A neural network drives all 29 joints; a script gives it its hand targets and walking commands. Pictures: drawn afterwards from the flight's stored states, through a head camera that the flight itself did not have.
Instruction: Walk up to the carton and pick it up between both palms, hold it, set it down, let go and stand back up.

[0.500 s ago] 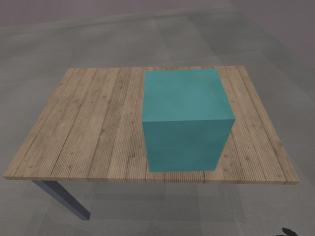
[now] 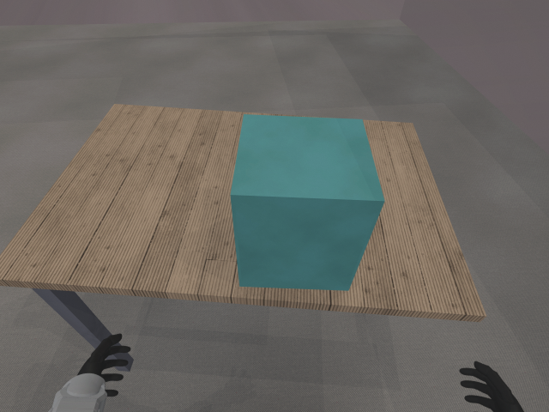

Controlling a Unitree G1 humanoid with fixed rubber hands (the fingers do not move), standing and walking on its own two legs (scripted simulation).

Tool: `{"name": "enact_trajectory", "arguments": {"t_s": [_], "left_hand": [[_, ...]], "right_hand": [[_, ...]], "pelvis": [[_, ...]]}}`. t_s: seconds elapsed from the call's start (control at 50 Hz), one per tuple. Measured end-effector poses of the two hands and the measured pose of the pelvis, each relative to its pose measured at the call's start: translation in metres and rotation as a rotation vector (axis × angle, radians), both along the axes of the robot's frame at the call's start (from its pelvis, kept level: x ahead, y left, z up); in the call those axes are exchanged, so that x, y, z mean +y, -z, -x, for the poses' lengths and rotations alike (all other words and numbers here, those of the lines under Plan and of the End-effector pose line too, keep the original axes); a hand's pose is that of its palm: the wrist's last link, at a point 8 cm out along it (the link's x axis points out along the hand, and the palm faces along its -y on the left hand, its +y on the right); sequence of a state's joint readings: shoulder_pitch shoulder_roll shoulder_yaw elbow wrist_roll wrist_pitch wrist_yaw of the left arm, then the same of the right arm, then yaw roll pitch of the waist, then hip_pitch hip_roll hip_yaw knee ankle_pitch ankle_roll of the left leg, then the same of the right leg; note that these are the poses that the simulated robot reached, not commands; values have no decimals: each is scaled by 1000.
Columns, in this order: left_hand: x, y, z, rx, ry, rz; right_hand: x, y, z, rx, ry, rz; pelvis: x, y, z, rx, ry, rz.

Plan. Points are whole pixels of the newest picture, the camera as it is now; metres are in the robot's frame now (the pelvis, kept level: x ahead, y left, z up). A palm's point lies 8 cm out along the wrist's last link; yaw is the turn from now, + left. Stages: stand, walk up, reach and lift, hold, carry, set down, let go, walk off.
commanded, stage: reach and lift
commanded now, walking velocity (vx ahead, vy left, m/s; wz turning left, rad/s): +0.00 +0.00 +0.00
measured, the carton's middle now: (298, 206) +0.47 -0.01 +0.03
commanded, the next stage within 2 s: none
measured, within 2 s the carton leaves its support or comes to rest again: neither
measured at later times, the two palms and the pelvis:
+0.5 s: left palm (99, 376) +0.18 +0.27 -0.03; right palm (475, 406) +0.16 -0.24 -0.03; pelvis +0.01 +0.02 +0.01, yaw -2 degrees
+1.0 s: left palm (114, 372) +0.18 +0.24 +0.00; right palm (461, 379) +0.19 -0.22 +0.00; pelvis +0.03 +0.01 +0.02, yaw -1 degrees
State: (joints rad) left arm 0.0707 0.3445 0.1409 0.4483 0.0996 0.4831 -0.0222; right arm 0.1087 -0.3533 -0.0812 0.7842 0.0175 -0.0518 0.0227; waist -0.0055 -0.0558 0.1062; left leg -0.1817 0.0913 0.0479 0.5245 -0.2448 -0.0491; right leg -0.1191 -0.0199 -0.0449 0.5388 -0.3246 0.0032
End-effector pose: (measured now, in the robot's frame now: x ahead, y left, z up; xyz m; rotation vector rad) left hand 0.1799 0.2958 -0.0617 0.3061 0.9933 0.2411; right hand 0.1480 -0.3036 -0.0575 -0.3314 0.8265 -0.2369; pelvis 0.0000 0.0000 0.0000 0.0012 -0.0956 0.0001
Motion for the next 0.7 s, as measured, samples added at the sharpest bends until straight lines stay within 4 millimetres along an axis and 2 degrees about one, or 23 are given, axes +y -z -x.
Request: {"name": "enact_trajectory", "arguments": {"t_s": [0.12, 0.22, 0.3, 0.46, 0.7], "left_hand": [[8, -4, 24, -13, -28, 17], [5, -9, 29, -53, -13, 37], [-1, -15, 23, -97, 17, 52], [-20, -26, 1, -185, 63, 90], [-35, -41, -15, -345, 60, 123]], "right_hand": [[22, -4, 5, -20, -11, -46], [46, -3, 5, -52, -3, -95], [57, -6, 1, -84, 9, -121], [60, -23, -9, -169, 6, -129], [63, -41, -21, -263, 3, -173]], "pelvis": [[0, -5, 0, 5, 6, -4], [5, -8, -1, 9, 7, 0], [12, -10, -3, 11, 14, 4], [22, -13, -12, 29, 34, 1], [17, -16, -29, 55, 40, -1]]}}
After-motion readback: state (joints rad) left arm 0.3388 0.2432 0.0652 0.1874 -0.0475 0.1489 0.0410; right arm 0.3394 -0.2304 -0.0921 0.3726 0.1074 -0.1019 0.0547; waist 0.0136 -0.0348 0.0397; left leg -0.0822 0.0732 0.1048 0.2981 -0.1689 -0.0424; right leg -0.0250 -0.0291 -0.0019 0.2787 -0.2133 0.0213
